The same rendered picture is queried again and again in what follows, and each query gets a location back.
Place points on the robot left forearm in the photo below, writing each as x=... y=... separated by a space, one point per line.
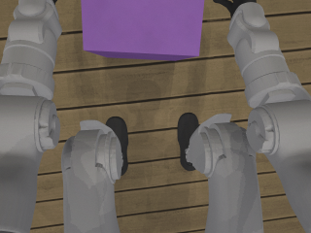
x=29 y=54

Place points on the robot right forearm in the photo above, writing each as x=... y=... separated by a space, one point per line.
x=262 y=65

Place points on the carton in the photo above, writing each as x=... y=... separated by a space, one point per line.
x=167 y=30

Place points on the robot right foot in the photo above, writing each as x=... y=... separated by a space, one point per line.
x=187 y=124

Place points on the right robot hand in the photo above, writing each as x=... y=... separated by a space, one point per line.
x=233 y=6

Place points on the robot right upper arm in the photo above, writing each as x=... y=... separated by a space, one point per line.
x=282 y=131

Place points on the robot left upper arm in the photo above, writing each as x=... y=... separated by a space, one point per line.
x=28 y=127

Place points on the right robot shin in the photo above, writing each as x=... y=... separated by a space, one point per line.
x=218 y=118

